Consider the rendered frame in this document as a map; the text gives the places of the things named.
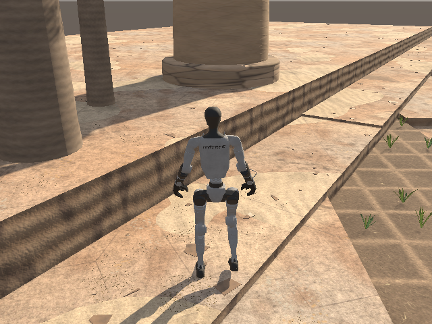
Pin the right robot upper arm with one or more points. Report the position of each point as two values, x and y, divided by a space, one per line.
238 151

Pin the left robot hand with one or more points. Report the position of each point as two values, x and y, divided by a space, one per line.
182 188

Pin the robot right forearm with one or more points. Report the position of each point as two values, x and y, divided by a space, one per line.
247 175

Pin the right robot hand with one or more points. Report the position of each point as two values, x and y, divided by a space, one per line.
252 187

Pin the robot thigh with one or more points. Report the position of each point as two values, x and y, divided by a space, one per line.
200 202
231 199

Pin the robot right thigh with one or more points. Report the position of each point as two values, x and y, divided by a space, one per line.
231 199

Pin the robot left forearm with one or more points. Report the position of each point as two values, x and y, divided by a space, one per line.
181 177

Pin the robot left thigh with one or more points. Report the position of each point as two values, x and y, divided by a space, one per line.
200 202

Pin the left robot upper arm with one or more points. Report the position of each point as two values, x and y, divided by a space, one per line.
189 154

